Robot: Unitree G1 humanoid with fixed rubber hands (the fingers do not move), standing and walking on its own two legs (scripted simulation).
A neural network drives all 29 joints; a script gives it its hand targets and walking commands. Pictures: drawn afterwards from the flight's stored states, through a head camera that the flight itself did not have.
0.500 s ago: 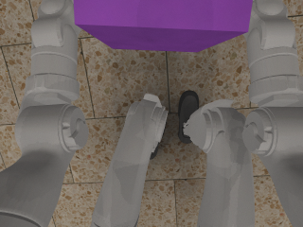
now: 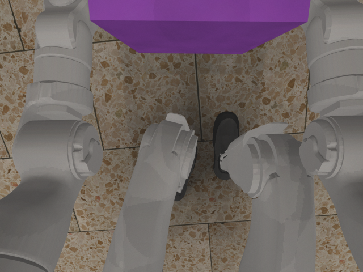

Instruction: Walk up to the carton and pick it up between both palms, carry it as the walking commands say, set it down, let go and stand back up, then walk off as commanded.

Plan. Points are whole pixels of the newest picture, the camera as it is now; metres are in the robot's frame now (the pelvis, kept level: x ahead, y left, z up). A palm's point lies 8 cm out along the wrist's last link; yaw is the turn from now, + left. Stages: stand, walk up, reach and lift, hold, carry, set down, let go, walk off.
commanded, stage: set down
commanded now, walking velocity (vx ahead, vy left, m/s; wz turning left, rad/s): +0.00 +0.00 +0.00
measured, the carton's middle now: out of the picture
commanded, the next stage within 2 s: none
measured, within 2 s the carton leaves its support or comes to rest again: rests again in 1.50 s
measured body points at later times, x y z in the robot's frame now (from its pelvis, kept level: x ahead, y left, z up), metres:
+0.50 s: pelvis +0.00 +0.01 -0.02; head +0.37 +0.03 +0.22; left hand +0.54 +0.21 -0.20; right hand +0.57 -0.13 -0.19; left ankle +0.07 +0.05 -0.37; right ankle +0.15 -0.09 -0.38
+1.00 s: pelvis +0.00 +0.00 -0.02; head +0.36 +0.03 +0.22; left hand +0.53 +0.21 -0.20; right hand +0.57 -0.13 -0.19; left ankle +0.07 +0.04 -0.37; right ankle +0.15 -0.09 -0.38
